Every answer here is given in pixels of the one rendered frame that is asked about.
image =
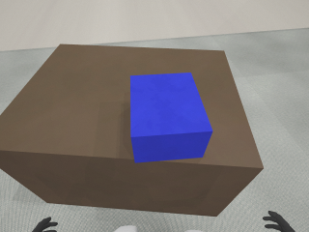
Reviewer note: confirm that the pedestal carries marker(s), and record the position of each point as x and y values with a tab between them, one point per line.
66	136

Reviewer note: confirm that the right robot hand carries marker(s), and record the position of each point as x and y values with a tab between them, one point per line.
282	225

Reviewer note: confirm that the carton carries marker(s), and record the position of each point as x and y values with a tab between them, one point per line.
168	120

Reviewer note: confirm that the left robot hand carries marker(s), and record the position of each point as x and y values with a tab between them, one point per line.
45	223

